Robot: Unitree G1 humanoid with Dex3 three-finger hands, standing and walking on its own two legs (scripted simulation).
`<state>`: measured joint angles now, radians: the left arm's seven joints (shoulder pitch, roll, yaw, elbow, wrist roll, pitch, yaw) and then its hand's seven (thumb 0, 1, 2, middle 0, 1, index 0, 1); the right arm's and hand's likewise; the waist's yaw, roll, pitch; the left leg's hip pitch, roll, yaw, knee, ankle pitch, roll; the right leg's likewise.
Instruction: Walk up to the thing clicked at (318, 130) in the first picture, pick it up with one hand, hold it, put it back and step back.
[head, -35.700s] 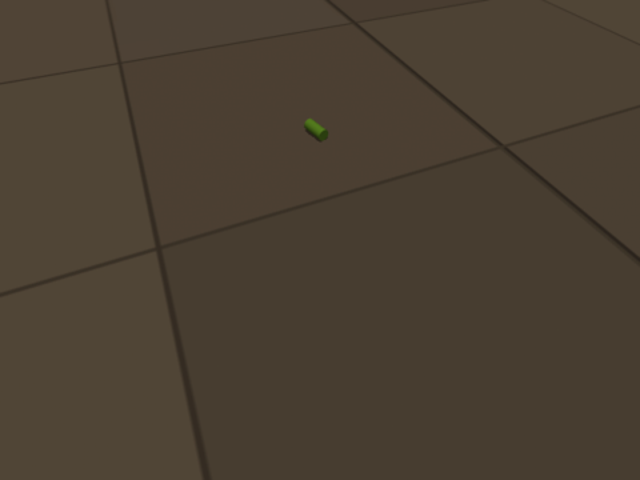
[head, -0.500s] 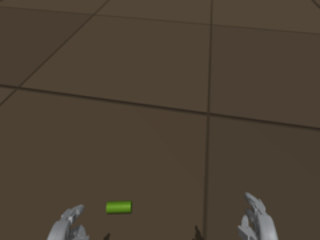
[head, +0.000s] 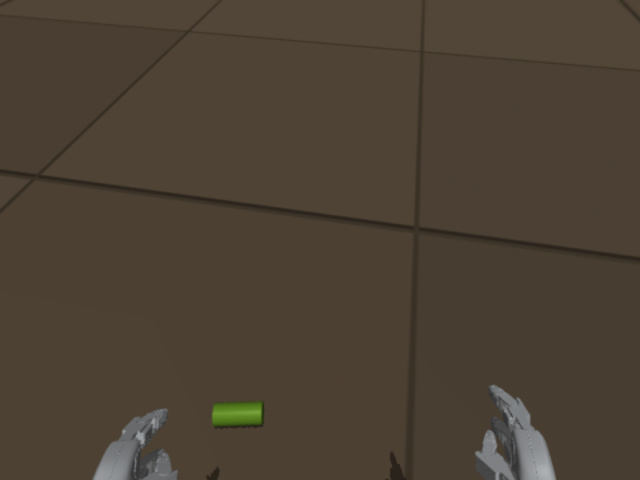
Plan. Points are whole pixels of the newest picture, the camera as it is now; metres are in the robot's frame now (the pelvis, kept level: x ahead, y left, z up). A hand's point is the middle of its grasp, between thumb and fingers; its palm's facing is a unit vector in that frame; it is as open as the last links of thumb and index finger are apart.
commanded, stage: home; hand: left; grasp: from above
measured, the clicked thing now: (238, 413) +0.44 +0.23 -0.68
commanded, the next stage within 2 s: stand in 0.04 s
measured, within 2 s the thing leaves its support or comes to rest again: neither
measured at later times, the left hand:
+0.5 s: hand out of the picture +0.08 +0.24 -0.11, palm faces +0.04 -0.94 -0.34, open 7.4 cm
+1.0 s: hand out of the picture +0.03 +0.24 -0.10, palm faces +0.07 -0.94 -0.35, open 7.4 cm
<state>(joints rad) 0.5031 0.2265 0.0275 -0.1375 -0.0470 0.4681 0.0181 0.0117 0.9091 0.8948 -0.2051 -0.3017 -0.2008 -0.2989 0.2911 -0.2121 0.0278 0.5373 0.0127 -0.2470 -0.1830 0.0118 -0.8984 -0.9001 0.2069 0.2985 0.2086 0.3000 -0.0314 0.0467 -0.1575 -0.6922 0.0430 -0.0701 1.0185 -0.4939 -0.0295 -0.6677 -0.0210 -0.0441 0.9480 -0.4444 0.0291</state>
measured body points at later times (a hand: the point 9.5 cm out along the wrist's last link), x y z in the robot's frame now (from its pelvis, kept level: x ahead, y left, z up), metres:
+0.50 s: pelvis +0.00 +0.01 +0.04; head +0.02 +0.01 +0.48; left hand +0.08 +0.29 -0.09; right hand +0.09 -0.28 -0.09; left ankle +0.01 +0.13 -0.68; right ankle +0.02 -0.14 -0.68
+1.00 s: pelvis +0.00 -0.01 +0.06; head +0.00 -0.01 +0.51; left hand +0.03 +0.29 -0.07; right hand +0.09 -0.28 -0.08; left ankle +0.01 +0.13 -0.68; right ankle +0.02 -0.14 -0.68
